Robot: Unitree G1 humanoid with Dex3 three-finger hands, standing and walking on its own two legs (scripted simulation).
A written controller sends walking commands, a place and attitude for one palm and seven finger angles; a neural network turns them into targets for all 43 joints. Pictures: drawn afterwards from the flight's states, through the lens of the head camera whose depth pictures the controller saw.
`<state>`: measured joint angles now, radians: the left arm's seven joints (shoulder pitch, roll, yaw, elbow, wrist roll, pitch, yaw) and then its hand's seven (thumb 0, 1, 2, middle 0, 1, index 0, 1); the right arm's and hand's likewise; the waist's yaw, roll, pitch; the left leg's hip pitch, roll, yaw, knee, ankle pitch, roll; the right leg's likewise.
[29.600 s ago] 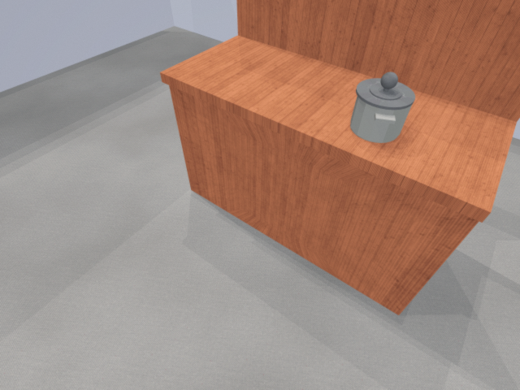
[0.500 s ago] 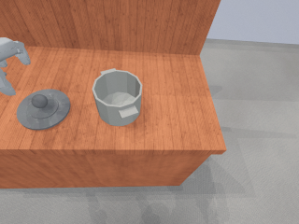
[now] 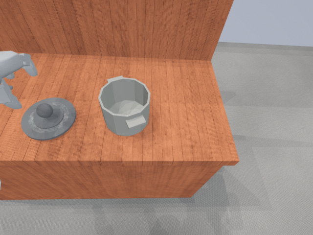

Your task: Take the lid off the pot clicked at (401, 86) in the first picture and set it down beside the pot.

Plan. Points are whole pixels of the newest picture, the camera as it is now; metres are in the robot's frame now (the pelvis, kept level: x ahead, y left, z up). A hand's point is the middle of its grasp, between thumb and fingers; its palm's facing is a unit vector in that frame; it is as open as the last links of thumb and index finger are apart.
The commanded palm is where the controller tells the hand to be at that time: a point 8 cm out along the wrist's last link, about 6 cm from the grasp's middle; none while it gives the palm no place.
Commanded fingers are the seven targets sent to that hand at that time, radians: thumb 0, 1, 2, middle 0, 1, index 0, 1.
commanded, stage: draw the hand back to the body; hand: left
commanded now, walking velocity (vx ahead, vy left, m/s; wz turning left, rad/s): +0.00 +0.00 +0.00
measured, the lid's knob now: (44, 110) +0.48 +0.34 -0.03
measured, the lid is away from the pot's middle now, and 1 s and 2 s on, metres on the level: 0.25 0.25 0.25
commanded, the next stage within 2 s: step back with the hand held close in 1.92 s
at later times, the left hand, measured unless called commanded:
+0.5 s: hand (31, 80) +0.41 +0.27 +0.16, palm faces +0.41 -0.87 -0.27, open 10.6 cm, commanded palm +0.34 +0.31 +0.18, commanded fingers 0.00 0.31 0.68 -0.28 -0.71 -0.28 -0.71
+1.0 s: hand (41, 119) +0.31 +0.22 +0.17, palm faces +0.50 -0.82 -0.30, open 8.3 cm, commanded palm +0.25 +0.25 +0.18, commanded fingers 0.00 0.86 0.88 -0.21 -0.33 -0.21 -0.33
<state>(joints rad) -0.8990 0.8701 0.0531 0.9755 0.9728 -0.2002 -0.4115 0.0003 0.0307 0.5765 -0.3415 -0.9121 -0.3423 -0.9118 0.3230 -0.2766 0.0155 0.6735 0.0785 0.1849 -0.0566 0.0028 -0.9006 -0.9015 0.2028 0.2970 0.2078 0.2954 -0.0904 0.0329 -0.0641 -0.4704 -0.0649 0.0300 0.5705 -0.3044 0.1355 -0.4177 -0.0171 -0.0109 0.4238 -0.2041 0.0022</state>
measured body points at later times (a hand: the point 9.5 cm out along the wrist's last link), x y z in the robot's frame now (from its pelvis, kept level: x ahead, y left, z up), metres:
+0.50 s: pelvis +0.02 -0.02 +0.01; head +0.05 +0.00 +0.46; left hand +0.38 +0.31 +0.18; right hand +0.14 -0.27 -0.08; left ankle -0.02 +0.02 -0.73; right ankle -0.01 -0.18 -0.73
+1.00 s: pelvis +0.01 -0.09 +0.01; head +0.00 -0.10 +0.46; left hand +0.28 +0.26 +0.19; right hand +0.18 -0.33 -0.08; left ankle -0.02 +0.02 -0.73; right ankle -0.01 -0.18 -0.73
